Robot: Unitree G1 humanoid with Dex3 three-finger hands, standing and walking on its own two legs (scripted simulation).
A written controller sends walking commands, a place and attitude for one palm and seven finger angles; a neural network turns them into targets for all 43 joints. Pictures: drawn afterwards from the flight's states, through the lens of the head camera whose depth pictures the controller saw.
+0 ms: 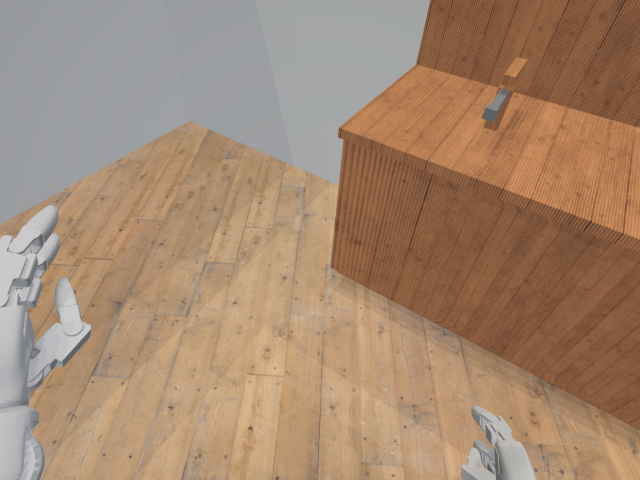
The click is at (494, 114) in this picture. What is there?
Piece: tap's lever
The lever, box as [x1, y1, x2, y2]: [482, 104, 499, 121]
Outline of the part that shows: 488,104 484,110 482,118 492,121 499,107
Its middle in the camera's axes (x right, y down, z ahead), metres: +0.41 -0.30 +0.93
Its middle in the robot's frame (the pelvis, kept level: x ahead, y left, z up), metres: +0.92 -0.35 +0.04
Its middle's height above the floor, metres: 0.81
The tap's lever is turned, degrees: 0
